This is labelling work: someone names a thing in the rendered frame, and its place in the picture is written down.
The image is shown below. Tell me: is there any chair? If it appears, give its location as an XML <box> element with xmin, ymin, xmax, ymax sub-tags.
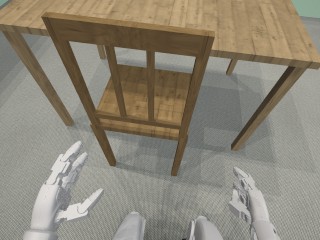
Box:
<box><xmin>41</xmin><ymin>11</ymin><xmax>215</xmax><ymax>176</ymax></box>

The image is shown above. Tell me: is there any left robot forearm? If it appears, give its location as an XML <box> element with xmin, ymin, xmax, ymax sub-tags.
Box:
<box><xmin>22</xmin><ymin>229</ymin><xmax>59</xmax><ymax>240</ymax></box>

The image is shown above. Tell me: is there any robot thigh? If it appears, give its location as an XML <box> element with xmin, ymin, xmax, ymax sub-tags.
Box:
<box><xmin>111</xmin><ymin>214</ymin><xmax>146</xmax><ymax>240</ymax></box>
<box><xmin>187</xmin><ymin>218</ymin><xmax>223</xmax><ymax>240</ymax></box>

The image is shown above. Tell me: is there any right robot thigh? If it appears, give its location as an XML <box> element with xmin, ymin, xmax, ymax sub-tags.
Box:
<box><xmin>187</xmin><ymin>218</ymin><xmax>223</xmax><ymax>240</ymax></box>

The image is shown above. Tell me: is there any left robot thigh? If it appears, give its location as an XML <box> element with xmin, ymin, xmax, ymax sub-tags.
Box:
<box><xmin>111</xmin><ymin>214</ymin><xmax>146</xmax><ymax>240</ymax></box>

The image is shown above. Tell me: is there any robot right hand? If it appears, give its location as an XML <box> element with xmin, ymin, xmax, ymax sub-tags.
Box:
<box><xmin>229</xmin><ymin>167</ymin><xmax>270</xmax><ymax>226</ymax></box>

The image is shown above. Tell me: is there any table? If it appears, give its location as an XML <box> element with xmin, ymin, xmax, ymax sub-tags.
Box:
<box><xmin>0</xmin><ymin>0</ymin><xmax>320</xmax><ymax>151</ymax></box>

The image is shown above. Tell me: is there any robot left hand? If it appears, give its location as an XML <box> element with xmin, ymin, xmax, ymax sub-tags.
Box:
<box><xmin>30</xmin><ymin>140</ymin><xmax>105</xmax><ymax>232</ymax></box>

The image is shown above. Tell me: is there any right robot forearm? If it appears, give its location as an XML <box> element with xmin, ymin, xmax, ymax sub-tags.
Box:
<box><xmin>249</xmin><ymin>221</ymin><xmax>281</xmax><ymax>240</ymax></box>

